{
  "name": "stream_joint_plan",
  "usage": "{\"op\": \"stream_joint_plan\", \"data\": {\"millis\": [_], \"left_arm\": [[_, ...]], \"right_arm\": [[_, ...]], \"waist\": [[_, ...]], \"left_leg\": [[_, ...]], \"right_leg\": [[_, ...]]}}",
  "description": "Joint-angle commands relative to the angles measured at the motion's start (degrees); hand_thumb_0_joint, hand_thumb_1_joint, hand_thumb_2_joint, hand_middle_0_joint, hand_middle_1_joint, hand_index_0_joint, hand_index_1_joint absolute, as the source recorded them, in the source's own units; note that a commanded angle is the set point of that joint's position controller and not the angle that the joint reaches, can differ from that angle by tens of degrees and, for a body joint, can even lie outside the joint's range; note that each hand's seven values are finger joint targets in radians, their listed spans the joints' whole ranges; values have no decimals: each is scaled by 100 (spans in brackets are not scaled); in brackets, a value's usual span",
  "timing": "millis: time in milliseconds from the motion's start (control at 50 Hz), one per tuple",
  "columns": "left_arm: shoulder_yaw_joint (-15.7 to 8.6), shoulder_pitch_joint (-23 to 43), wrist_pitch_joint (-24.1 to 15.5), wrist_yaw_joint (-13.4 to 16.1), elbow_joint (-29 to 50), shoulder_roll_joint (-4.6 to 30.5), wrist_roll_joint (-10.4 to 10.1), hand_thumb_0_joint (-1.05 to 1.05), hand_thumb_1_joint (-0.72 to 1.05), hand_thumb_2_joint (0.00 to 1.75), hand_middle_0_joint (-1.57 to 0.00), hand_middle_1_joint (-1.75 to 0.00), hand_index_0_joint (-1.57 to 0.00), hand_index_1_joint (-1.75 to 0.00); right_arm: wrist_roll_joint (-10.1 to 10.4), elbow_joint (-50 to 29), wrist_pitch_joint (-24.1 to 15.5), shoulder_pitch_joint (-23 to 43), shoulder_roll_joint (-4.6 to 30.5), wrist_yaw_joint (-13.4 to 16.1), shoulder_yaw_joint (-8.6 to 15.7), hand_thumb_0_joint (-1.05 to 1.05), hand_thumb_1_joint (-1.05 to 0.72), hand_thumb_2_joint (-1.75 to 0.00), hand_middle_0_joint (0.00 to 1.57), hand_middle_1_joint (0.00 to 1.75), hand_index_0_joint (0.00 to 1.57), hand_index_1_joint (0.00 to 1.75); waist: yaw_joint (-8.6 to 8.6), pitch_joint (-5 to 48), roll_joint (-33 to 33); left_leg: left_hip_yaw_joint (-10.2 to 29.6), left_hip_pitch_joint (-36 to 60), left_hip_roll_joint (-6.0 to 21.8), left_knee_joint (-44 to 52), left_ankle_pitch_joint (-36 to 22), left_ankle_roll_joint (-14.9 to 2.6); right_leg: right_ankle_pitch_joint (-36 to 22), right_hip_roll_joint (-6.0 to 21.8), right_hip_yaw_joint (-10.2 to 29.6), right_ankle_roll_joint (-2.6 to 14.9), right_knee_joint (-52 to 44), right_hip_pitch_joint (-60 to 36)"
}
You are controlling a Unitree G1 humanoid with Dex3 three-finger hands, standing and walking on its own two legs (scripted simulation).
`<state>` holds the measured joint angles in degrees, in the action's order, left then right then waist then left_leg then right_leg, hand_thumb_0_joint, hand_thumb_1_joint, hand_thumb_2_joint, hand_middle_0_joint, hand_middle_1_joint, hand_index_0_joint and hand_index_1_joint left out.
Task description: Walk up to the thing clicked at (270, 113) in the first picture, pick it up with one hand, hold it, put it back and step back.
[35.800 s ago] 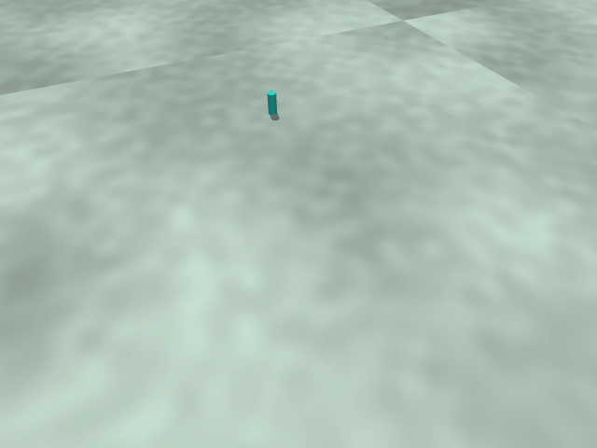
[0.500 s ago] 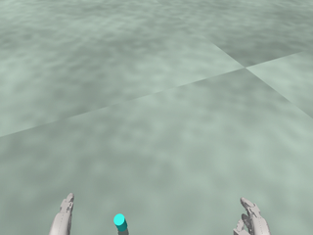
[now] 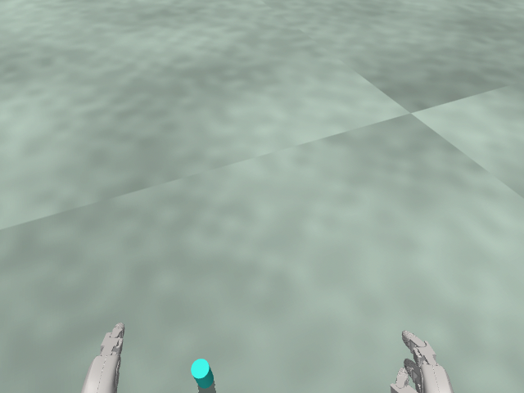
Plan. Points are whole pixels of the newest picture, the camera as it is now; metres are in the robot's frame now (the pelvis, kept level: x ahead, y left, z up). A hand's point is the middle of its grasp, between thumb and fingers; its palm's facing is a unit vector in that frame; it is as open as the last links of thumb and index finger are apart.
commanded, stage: stand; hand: left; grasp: from the side
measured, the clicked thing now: (202, 374) +0.32 +0.19 -0.65
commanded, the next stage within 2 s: none
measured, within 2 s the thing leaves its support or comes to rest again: neither
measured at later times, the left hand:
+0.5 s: hand out of the picture +0.12 +0.23 -0.11, palm faces -0.02 -0.94 -0.34, open 8.0 cm
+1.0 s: hand out of the picture +0.02 +0.26 -0.10, palm faces +0.00 -0.94 -0.35, open 7.4 cm
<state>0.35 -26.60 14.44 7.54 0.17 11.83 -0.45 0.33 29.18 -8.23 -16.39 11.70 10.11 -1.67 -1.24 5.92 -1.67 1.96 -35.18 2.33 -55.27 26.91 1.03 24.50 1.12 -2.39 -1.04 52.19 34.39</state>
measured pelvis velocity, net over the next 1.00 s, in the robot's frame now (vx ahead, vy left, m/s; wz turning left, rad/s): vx -0.02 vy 0.01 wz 0.00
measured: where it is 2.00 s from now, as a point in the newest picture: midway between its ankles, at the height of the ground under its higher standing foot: outside the picture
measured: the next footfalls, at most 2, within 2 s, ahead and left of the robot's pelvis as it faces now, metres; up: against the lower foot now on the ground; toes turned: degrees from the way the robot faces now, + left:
none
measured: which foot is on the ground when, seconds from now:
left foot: down 0.00-1.00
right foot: down 0.00-1.00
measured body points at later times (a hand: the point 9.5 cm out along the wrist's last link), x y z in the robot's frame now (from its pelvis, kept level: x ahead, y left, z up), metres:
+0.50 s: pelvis +0.00 +0.00 +0.02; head +0.01 +0.01 +0.47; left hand +0.12 +0.28 -0.08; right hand +0.11 -0.29 -0.09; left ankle +0.01 +0.13 -0.69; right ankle +0.02 -0.13 -0.69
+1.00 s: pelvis -0.02 +0.01 +0.06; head -0.03 +0.00 +0.50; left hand +0.02 +0.30 -0.08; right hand +0.04 -0.27 -0.09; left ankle +0.01 +0.13 -0.69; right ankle +0.02 -0.13 -0.69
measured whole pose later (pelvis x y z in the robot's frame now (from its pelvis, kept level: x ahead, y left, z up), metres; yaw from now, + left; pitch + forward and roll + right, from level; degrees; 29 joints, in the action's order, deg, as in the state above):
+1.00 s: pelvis -0.02 +0.01 +0.06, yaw +0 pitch -5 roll +1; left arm -0.5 -10.6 -0.2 0.5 -64.8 18.4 1.5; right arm -1.6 63.3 0.0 -9.9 17.4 0.3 0.8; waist 0.8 -3.3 -0.7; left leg -0.4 -7.7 -0.3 -23.2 10.6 0.1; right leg 10.3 3.4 -0.9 -2.0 24.3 9.1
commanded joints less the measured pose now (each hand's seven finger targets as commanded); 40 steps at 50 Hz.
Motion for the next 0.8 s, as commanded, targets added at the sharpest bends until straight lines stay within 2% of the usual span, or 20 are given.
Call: {"op": "stream_joint_plan", "data": {"millis": [0,60,100,140,200,220,240,260,300,340,360,440,500,540,560,600,660,700,740,780], "left_arm": [[-272,227,-279,71,1052,543,46,0,-28,35,-20,-30,-20,-30],[-274,188,-308,72,1179,543,55,0,-4,59,-20,-30,-20,-30],[-288,78,-283,77,1026,561,53,0,12,75,-20,-30,-20,-30],[-266,241,-304,75,1191,554,39,0,28,90,-20,-30,-20,-30],[-289,204,-297,84,1168,576,53,0,52,90,-20,-30,-20,-30],[-544,1141,-911,-194,-842,1330,564,0,60,90,-20,-30,-20,-30],[-587,907,-1154,-329,-1549,1378,633,0,68,90,-20,-30,-20,-30],[-536,923,-1320,-425,-1752,1460,591,0,76,90,-20,-30,-20,-30],[-480,1182,-1500,-536,-2158,1485,456,0,90,90,-20,-30,-20,-30],[-457,1355,-1560,-598,-2646,1510,355,0,90,90,-20,-30,-20,-30],[-439,1367,-1596,-597,-2884,1525,327,0,90,90,-20,-30,-20,-30],[-431,1647,-1664,-571,-3692,1556,289,0,90,90,-20,-30,-20,-30],[-416,1635,-1658,-556,-4218,1552,254,0,90,90,-20,-30,-20,-30],[-401,1734,-1641,-558,-4508,1583,235,0,90,90,-20,-30,-20,-30],[-394,1676,-1651,-557,-4664,1606,233,0,90,90,-20,-30,-20,-30],[-376,1794,-1621,-567,-4901,1656,222,0,90,90,-20,-30,-20,-30],[-339,1849,-1612,-571,-5259,1651,206,0,90,90,-20,-30,-20,-30],[-321,1770,-1591,-574,-5502,1684,200,0,90,90,-20,-30,-20,-30],[-318,1845,-1579,-589,-5671,1732,198,0,90,90,-20,-30,-20,-30],[-297,1780,-1577,-602,-5828,1722,187,0,90,90,-20,-30,-20,-30]], "right_arm": [[-2,-954,-317,426,704,81,299,0,-90,-90,20,30,20,30],[-14,-955,-321,376,701,87,323,0,-90,-90,20,30,20,30],[-1,-943,-322,394,707,90,314,0,-90,-90,20,30,20,30],[-3,-967,-316,385,686,90,303,0,-90,-90,20,30,20,30],[-9,-912,-316,342,708,93,325,0,-90,-90,20,30,20,30],[-668,339,111,764,1518,-248,522,0,-90,-90,20,30,20,30],[-713,561,297,617,1482,-442,588,0,-90,-90,20,30,20,30],[-639,563,397,625,1509,-536,622,0,-90,-90,20,30,20,30],[-450,729,448,566,1386,-697,587,0,-90,-90,20,30,20,30],[-330,898,471,621,1388,-824,606,0,-90,-90,20,30,20,30],[-296,983,478,698,1359,-863,634,0,-90,-90,20,30,20,30],[-323,1439,542,720,1430,-893,635,0,-90,-90,20,30,20,30],[-298,1711,582,791,1485,-891,613,0,-90,-90,20,30,20,30],[-278,1903,596,753,1502,-879,578,0,-90,-90,20,30,20,30],[-272,2002,618,813,1542,-877,587,0,-90,-90,20,30,20,30],[-260,2192,651,795,1584,-877,559,0,-90,-90,20,30,20,30],[-239,2462,656,748,1652,-870,530,0,-90,-90,20,30,20,30],[-235,2593,669,868,1708,-870,521,0,-90,-90,20,30,20,30],[-217,2723,685,819,1740,-871,514,0,-90,-90,20,30,20,30],[-207,2807,688,893,1768,-872,513,0,-90,-90,20,30,20,30]], "waist": [[-6,343,72],[-7,618,-44],[22,424,70],[5,537,-15],[-3,677,-107],[228,-306,325],[230,109,568],[138,116,526],[108,166,430],[165,-37,428],[177,99,431],[165,-71,107],[239,-202,-1],[200,-320,45],[245,-319,50],[171,-563,-23],[172,-520,28],[236,-751,-33],[195,-866,43],[236,-871,-1]], "left_leg": [[-138,176,-173,1060,-604,-145],[-132,301,-170,1008,-878,-123],[-166,232,-184,982,-839,-139],[-171,260,-193,961,-870,-135],[-151,378,-170,937,-1181,-115],[189,713,98,1198,-2024,-322],[-1,932,70,1031,-1907,-449],[110,884,20,1026,-1758,-491],[48,1145,-66,1248,-1316,-491],[116,1229,-91,1467,-1098,-444],[103,1387,-81,1460,-1367,-435],[233,1611,30,1935,-1766,-402],[356,1685,137,2303,-1847,-394],[375,1829,173,2578,-1905,-349],[316,1903,142,2567,-1818,-330],[378,1980,182,2985,-1307,-304],[413,2162,259,3240,-1695,-284],[473,2176,289,3521,-1272,-269],[483,2128,301,3731,-1043,-257],[495,2243,324,3834,-1018,-248]], "right_leg": [[-435,-210,-165,137,-914,-288],[-684,-223,-173,145,-834,-371],[-650,-205,-154,134,-883,-310],[-689,-199,-140,134,-876,-338],[-958,-213,-144,151,-778,-398],[-1431,228,406,486,-890,-907],[-1462,343,548,615,-1001,-1059],[-1552,368,704,671,-1111,-1128],[-1239,513,910,679,-1236,-1189],[-987,509,846,599,-1493,-1162],[-1376,538,821,572,-1550,-1363],[-1751,475,617,406,-1656,-1668],[-1754,445,517,362,-1840,-1971],[-1735,445,535,349,-2008,-2059],[-1761,509,592,349,-2218,-2152],[-1239,479,614,320,-2512,-2058],[-1549,505,570,277,-2689,-2442],[-1262,469,547,232,-2857,-2394],[-1141,483,567,218,-2971,-2465],[-1160,487,559,209,-3056,-2488]]}}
